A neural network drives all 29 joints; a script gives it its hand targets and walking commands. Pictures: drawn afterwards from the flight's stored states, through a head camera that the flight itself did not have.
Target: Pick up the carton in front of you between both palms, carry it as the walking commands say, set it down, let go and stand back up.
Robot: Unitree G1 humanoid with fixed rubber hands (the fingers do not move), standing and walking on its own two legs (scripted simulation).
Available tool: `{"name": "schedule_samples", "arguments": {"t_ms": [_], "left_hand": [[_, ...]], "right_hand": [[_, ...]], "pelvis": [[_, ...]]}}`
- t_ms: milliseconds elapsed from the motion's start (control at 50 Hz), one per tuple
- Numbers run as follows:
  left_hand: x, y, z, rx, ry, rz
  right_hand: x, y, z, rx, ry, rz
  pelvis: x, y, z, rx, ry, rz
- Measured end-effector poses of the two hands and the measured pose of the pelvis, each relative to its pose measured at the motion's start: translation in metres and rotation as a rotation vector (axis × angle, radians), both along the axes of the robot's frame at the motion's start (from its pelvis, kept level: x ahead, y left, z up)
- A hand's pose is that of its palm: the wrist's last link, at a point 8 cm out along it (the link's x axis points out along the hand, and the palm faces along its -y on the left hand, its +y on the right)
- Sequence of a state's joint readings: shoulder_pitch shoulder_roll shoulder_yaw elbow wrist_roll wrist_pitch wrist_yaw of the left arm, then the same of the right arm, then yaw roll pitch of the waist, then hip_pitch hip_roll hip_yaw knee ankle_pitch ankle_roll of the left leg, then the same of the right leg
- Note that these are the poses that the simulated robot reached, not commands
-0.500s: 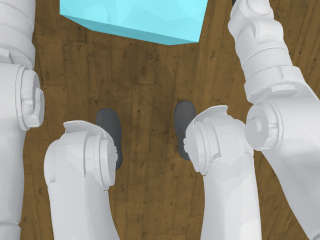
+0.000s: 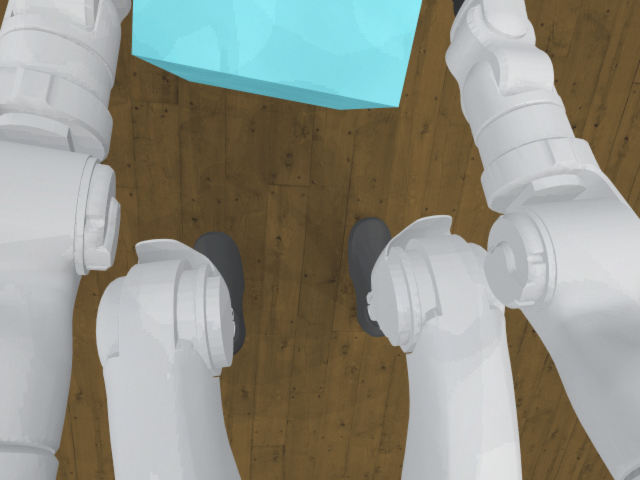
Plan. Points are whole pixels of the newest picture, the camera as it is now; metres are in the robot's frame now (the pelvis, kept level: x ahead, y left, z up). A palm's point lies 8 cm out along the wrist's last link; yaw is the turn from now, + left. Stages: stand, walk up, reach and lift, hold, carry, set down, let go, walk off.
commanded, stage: reach and lift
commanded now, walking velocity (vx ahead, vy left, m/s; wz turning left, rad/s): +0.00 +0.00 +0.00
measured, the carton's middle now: out of the picture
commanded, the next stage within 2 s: none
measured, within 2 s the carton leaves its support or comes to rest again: leaves its support in 0.28 s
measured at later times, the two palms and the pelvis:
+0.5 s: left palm out of the picture +0.55 +0.17 -0.13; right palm out of the picture +0.53 -0.13 -0.10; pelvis +0.01 +0.00 +0.00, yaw +2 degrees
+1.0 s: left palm out of the picture +0.50 +0.16 +0.06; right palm out of the picture +0.49 -0.14 +0.07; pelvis +0.00 -0.01 +0.12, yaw +4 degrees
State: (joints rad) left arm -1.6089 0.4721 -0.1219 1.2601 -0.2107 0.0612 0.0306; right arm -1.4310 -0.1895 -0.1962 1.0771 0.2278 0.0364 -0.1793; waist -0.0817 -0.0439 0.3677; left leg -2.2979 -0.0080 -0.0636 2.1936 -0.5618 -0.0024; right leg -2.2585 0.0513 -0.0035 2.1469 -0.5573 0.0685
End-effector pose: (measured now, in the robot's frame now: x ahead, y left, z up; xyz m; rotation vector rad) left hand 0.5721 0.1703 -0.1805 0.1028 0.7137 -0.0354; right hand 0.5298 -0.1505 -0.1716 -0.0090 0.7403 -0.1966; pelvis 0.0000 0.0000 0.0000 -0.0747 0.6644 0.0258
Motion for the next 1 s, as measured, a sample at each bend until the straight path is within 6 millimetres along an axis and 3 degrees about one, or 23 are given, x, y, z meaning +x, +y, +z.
{"name": "schedule_samples", "arguments": {"t_ms": [80,280,400,460,540,640,720,880,1000], "left_hand": [[0.000,-0.002,0.003,0.026,0.008,-0.007],[0.003,-0.005,0.006,0.032,0.058,-0.038],[-0.007,-0.010,0.011,0.000,0.035,-0.001],[-0.015,-0.008,0.032,-0.005,0.014,0.029],[-0.028,0.002,0.077,-0.015,-0.001,0.069],[-0.046,0.014,0.138,-0.008,-0.002,0.118],[-0.055,0.012,0.175,-0.008,0.001,0.125],[-0.060,-0.010,0.217,-0.010,0.010,0.100],[-0.068,-0.008,0.241,-0.017,-0.010,0.125]], "right_hand": [[0.005,0.017,0.002,0.023,0.002,-0.013],[0.014,0.012,0.007,0.019,0.029,-0.011],[0.017,0.011,0.033,0.025,-0.040,-0.056],[0.009,0.015,0.053,0.040,-0.075,-0.090],[-0.005,0.024,0.087,0.057,-0.093,-0.073],[-0.016,0.035,0.137,0.074,-0.094,-0.034],[-0.024,0.033,0.172,0.068,-0.090,-0.027],[-0.038,0.012,0.214,0.053,-0.080,-0.048],[-0.039,0.013,0.239,0.063,-0.100,-0.032]], "pelvis": [[-0.004,0.000,0.001,0.002,-0.016,-0.002],[0.002,0.006,-0.007,-0.005,-0.011,0.000],[0.007,0.006,-0.008,0.001,0.014,0.005],[0.008,0.004,-0.003,0.008,0.024,0.016],[0.006,-0.002,0.010,0.019,0.033,0.031],[0.000,-0.007,0.037,0.020,0.046,0.048],[-0.005,-0.008,0.060,0.016,0.059,0.056],[-0.007,-0.006,0.098,0.022,0.086,0.043],[0.000,-0.007,0.121,0.041,0.099,0.031]]}}
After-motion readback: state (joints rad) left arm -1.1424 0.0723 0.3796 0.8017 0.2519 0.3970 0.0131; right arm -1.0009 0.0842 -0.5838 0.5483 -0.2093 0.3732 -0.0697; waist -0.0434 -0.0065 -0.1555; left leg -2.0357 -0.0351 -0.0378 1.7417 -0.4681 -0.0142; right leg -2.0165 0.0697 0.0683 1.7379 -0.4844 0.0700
